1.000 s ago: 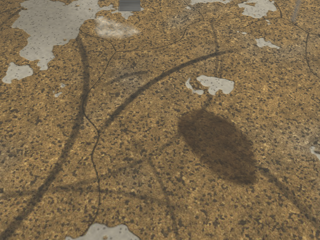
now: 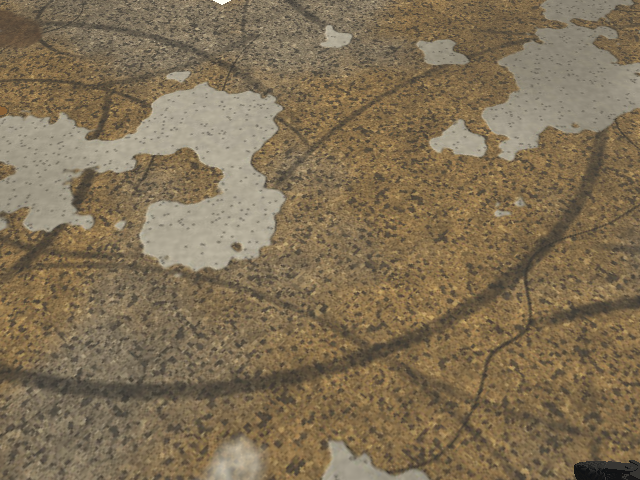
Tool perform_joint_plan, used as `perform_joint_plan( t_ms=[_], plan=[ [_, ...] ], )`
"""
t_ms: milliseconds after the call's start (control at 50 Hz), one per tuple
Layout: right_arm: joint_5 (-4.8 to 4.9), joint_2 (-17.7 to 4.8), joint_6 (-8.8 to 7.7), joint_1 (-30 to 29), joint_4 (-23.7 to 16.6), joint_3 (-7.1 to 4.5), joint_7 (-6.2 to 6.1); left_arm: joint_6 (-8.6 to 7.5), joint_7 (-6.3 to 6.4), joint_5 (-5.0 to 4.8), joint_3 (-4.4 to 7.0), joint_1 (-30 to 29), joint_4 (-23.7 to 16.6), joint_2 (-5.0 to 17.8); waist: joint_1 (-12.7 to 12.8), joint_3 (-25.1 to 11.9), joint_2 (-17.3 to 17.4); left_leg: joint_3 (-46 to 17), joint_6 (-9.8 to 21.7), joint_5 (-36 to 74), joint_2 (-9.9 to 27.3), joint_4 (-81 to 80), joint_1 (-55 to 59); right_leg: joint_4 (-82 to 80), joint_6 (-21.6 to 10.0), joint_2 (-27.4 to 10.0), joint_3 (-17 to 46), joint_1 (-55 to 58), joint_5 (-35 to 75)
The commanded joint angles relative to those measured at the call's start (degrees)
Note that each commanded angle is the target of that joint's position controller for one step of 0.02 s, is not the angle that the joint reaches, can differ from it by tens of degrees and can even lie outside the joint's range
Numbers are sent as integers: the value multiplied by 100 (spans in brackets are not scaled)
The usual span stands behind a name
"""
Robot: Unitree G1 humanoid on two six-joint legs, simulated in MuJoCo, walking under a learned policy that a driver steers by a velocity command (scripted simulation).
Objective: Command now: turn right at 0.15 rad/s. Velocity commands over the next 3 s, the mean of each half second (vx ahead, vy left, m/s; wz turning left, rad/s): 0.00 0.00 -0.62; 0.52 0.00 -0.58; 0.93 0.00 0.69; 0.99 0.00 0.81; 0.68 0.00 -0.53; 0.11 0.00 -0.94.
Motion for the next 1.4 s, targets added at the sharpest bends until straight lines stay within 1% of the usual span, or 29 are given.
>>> perform_joint_plan(
  t_ms=[20, 60, 140, 180, 240, 260, 300, 400, 500, 520, 540, 560, 600, 660, 760, 780, 820, 860, 940, 960, 980, 1000, 1020, 1060, 1120, 1300, 1360, 1380, 1400],
  plan=[
    [-48, -762, -109, 109, -222, -260, -8, -53, -20, -186, 122, -630, -610, 922, -322, -305, -1010, 359, -91, 212, 288, -360, 645, -1007, -609, -1022, 1704, -121, 297],
    [19, -717, -134, 85, -281, -279, -14, -3, 47, -261, 261, -512, -675, 1337, -302, -210, -1032, 645, -37, 112, 229, -256, 423, -921, -633, -1032, 1983, -66, 221],
    [93, -573, -252, 385, -131, -328, -24, 126, 144, -333, 300, -460, -885, 1128, -273, -545, -1079, 779, 53, 198, 263, -268, 354, -444, -791, -963, 2227, 159, 1115],
    [78, -647, -282, 473, -57, -395, 3, 195, 153, -368, 305, -473, -1027, 1021, -210, -741, -507, 557, 246, 887, 608, -521, 834, 55, -586, -620, 1843, -252, 1192],
    [-35, -843, -267, 377, -71, -477, -59, 242, 84, -335, 293, -153, -1062, 868, -97, -640, 1178, -1091, 1518, 3658, 2722, -1141, 1731, 2396, 156, 102, 260, -1987, -2044],
    [8, -719, -279, 379, -145, -426, -113, 254, 47, -298, 389, -134, -1048, 1105, -131, -600, 653, -1072, 1758, 4213, 3052, -1106, 1621, 3493, 329, -233, 164, -2215, -2357],
    [108, -687, -261, 35, -165, -403, -185, 365, 3, -355, 360, -91, -1006, 940, 39, -344, 105, -146, 1397, 3957, 2600, -1052, 1372, 3766, 517, -641, -14, -2284, -1780],
    [94, -1061, -119, 247, -22, -528, -167, 415, -180, -363, 158, -565, -1324, 588, -339, -346, 545, 1220, 1147, 3765, 2135, -1110, 1312, 2314, 549, -808, -738, -1623, -928],
    [339, -1057, -264, 273, 138, -549, 34, 552, -104, -314, 418, 282, -1123, 995, 102, -711, 460, 2121, 531, 3617, 2064, 292, 762, 385, 37, -262, -1273, 343, 15],
    [290, -902, -343, 520, 202, -507, 88, 540, 10, -298, 588, 863, -1031, 1390, 382, -893, -246, 2359, 76, 2640, 1678, 1513, -263, -158, -353, -387, -525, 1620, 1481],
    [-62, -386, -393, 407, -183, -336, 128, 485, 101, -283, 748, 951, -1216, 2297, 113, -1008, -2231, 2269, -451, -1999, 770, 3396, -2340, -88, -1321, -1998, 2143, 2747, 4425],
    [-11, -621, -448, 55, -275, -347, 119, 271, -7, -107, 643, 1142, -1251, 2013, 513, -1977, -1604, 813, -405, -2107, 506, 4158, -2752, -683, -2214, -2516, 3380, 2700, 1918],
    [274, -898, -560, -337, -349, -410, 154, 54, -43, -382, 473, 971, -1066, 1469, 381, -892, -774, 638, -37, -1058, 844, 3541, -3181, -1476, -1729, -2092, 3172, 1976, -2844],
    [145, -942, -681, -289, -215, -454, 167, 30, 97, -281, 333, 320, -1206, 1336, -4, -261, -902, 722, -38, -107, 787, 2470, -2279, -1756, -1377, -1535, 2558, 713, -2806],
    [188, -576, -845, -480, -92, -314, 225, -13, 234, -317, 320, 670, -1048, 1359, 91, -150, -985, 854, -312, 746, 369, 939, -1622, -1603, -1273, -1077, 2076, 342, -1901],
    [-309, -422, -470, -30, 182, -155, 355, 133, 25, 96, 372, 728, -792, 1586, 67, -266, -1373, 1325, -429, 662, 481, 1085, -1461, -1527, -1101, -741, 1622, 244, -1977],
    [-172, -414, -317, -238, 110, -107, 380, 134, -158, 22, 246, 842, -780, 1186, 247, -58, -1405, 1523, -515, 834, 617, 667, -1118, -1642, -1051, -740, 1522, -117, -1860],
    [-45, -568, -341, -460, 17, -102, 361, 38, -227, 1, 222, 935, -736, 1194, 360, -6, -1400, 1551, -353, 893, 769, 346, -929, -1727, -1049, -1042, 1704, -55, -2005],
    [-22, -784, -431, 108, 118, -144, 334, -68, -119, -5, 186, 707, -661, 1249, -23, 124, -972, 1696, 289, 460, 829, -230, -153, -1600, -1008, -1469, 1564, 71, -1942],
    [-46, -855, -467, 763, 348, -183, 306, -89, -72, 39, 137, 681, -615, 1136, -329, 22, -647, 1686, 412, 152, 635, -394, 568, -930, -936, -1307, 1177, -121, -1314],
    [-76, -1142, -539, 1983, 729, -284, 265, -125, -27, 117, 50, 518, -646, 891, -885, -303, 288, 853, 574, -691, 938, -781, 1674, 1070, -773, -811, 388, -624, 88],
    [-80, -1875, -560, 2503, 804, -450, 281, -230, -14, 31, -57, 315, -1091, 623, -909, -427, 1980, -2271, 1132, -2760, 2096, -2105, 2543, 2879, -370, -12, -565, -2353, -683],
    [-6, -1513, -523, 2119, 729, -373, 393, -262, 0, 125, -65, 70, -1162, 753, -626, -72, 1320, -3833, 1368, -3196, 2373, -2630, 2550, 3648, -288, 114, -136, -3442, -1165],
    [26, -1125, -548, 1778, 631, -305, 395, -301, -61, 238, -54, -93, -973, 973, -440, -54, 40, -2494, 1394, -2121, 2086, -2105, 2151, 3932, -163, -464, 11, -3296, -356],
    [104, -861, -649, 2031, 900, -199, 268, -220, -157, 317, -164, -278, -1004, 779, -298, 203, 303, -1578, 1333, -1095, 1451, -2448, 1439, 3146, 116, -691, -128, -2759, -157],
    [156, -1003, -634, 2603, 1367, -320, 152, -223, -220, 79, -417, -2018, -1528, 491, -750, 364, 430, -1082, 1340, 2681, 1165, -2343, 1096, 712, 294, -247, -723, -1735, 974],
    [184, -1267, -676, 2209, 1355, -376, 139, -265, -56, 50, -250, -893, -1205, 876, -91, -383, 336, -795, 927, 5128, 1072, -1121, 736, 308, 35, 63, -737, 581, 586],
    [182, -1451, -710, 1956, 1305, -420, 175, -271, 52, 30, -122, 249, -883, 1098, 532, -985, 213, -650, 769, 5312, 871, 147, 317, 303, -73, -64, -625, 1974, 424],
    [166, -1281, -799, 1735, 1199, -386, 199, -282, 199, 101, 59, 1464, -627, 1438, 1099, -1624, -16, -479, 702, 4181, 546, 1691, -572, 416, -202, -844, 55, 3417, -683]
  ],
)
Next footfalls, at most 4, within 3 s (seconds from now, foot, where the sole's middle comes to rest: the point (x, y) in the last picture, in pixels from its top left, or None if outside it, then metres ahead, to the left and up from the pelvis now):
0.52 right None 0.03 -0.17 -0.77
0.98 left None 0.28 -0.09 -0.77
1.40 right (576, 459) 0.53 -0.46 -0.77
1.86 left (476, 281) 0.98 -0.33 -0.77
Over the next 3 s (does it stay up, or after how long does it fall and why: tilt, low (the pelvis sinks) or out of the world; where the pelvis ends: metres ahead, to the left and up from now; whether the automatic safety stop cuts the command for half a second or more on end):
stays up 1.52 -0.35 0.00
